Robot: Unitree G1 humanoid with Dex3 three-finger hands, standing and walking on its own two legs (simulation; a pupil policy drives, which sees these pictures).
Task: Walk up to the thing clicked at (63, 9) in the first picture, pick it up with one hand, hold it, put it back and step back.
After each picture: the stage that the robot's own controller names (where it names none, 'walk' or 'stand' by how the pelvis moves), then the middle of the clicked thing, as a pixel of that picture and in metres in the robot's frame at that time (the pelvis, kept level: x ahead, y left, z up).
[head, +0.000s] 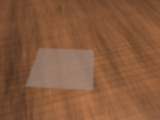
stand; (62, 7) +2.25 +0.25 -0.72
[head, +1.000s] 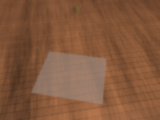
walk; (77, 8) +2.11 +0.14 -0.71
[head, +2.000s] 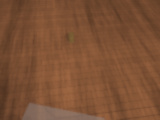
walk; (71, 37) +1.47 +0.16 -0.70
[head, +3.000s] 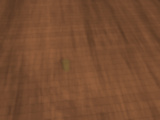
walk; (66, 65) +1.02 +0.17 -0.71
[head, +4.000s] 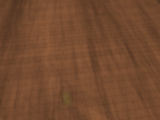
walk; (67, 99) +0.68 +0.15 -0.71
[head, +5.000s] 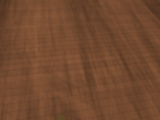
stand; out of the picture +0.48 +0.11 -0.70
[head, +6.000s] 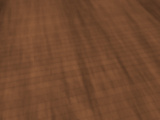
stand; out of the picture +0.42 +0.15 -0.72
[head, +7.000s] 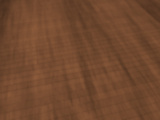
stand; out of the picture +0.43 +0.15 -0.73
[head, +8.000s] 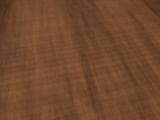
stand; out of the picture +0.41 +0.14 -0.73
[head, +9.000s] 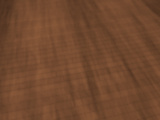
stand; out of the picture +0.41 +0.14 -0.73
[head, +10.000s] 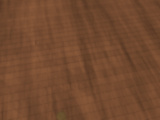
go down; (61, 117) +0.43 +0.13 -0.71
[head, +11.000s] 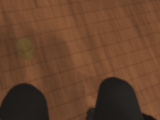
go down; (25, 49) +0.50 +0.20 -0.29
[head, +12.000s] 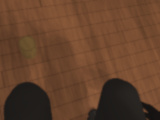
close in; (28, 48) +0.50 +0.20 -0.29
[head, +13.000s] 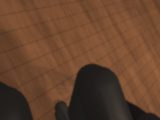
close in; out of the picture +0.48 +0.25 -0.22
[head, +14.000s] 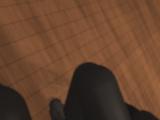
close; out of the picture +0.48 +0.25 -0.22
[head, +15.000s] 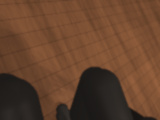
lift; out of the picture +0.48 +0.25 -0.23
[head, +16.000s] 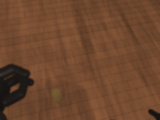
close; (57, 95) +0.47 +0.14 -0.54
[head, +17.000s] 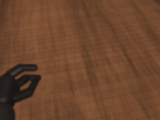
hold; out of the picture +0.44 +0.13 -0.68
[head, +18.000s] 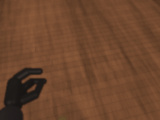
stand; out of the picture +0.44 +0.14 -0.68
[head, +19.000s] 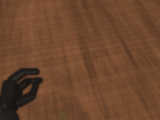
stand; (62, 117) +0.45 +0.13 -0.66
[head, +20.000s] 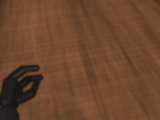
stand; out of the picture +0.44 +0.13 -0.67
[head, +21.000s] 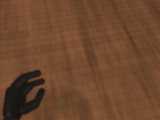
stand; (61, 105) +0.45 +0.13 -0.61
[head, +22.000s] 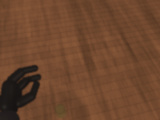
stand; (60, 111) +0.44 +0.13 -0.63
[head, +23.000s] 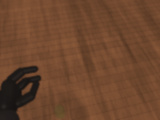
stand; (59, 111) +0.45 +0.13 -0.63
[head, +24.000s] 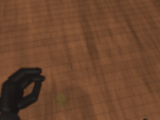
stand; (62, 100) +0.45 +0.13 -0.58
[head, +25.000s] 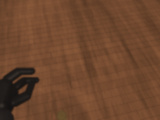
stand; (62, 117) +0.43 +0.13 -0.65
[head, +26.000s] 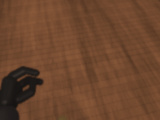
stand; out of the picture +0.43 +0.14 -0.67
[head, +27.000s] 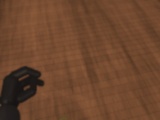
hold; out of the picture +0.43 +0.13 -0.67
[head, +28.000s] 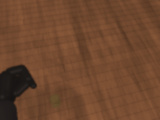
crouch; (55, 101) +0.46 +0.14 -0.61
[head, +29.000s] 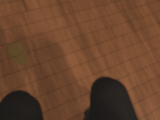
lower; (17, 53) +0.51 +0.19 -0.29
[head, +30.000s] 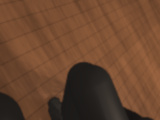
lower; out of the picture +0.49 +0.25 -0.23
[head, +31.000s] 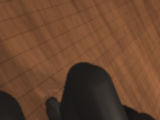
lower; out of the picture +0.48 +0.26 -0.22
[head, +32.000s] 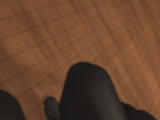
lower; out of the picture +0.48 +0.26 -0.22
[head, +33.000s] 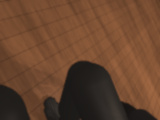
lower; out of the picture +0.48 +0.25 -0.22
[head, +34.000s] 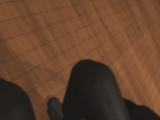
loosen; out of the picture +0.49 +0.25 -0.21
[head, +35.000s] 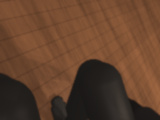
rise; out of the picture +0.49 +0.25 -0.21
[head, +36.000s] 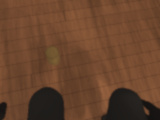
walk; (53, 56) +0.52 +0.17 -0.37
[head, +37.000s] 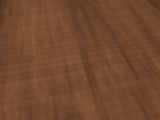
stand; out of the picture +0.43 +0.11 -0.66
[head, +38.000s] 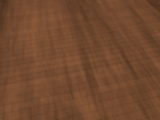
stand; out of the picture +0.45 +0.13 -0.67
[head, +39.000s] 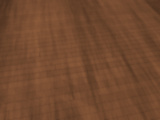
stand; out of the picture +0.45 +0.13 -0.70
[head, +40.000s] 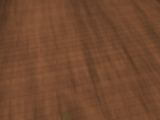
walk; (67, 119) +0.46 +0.12 -0.72
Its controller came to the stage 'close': yes
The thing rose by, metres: 0.00
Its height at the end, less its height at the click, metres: +0.00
